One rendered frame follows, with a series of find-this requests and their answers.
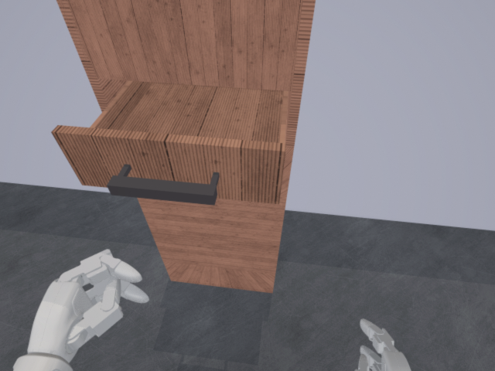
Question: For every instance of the left robot hand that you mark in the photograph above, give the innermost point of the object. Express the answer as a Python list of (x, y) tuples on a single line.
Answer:
[(56, 328)]

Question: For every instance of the drawer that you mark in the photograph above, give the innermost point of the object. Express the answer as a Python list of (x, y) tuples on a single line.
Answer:
[(185, 133)]

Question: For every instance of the cabinet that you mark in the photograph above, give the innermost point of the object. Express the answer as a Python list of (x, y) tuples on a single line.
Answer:
[(253, 44)]

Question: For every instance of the right robot hand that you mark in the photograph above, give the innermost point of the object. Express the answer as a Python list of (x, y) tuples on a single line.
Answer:
[(391, 359)]

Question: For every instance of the robot left forearm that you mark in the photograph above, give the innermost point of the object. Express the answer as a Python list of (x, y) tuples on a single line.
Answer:
[(39, 361)]

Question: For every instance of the handle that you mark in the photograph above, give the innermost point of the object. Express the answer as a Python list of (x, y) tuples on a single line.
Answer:
[(185, 192)]

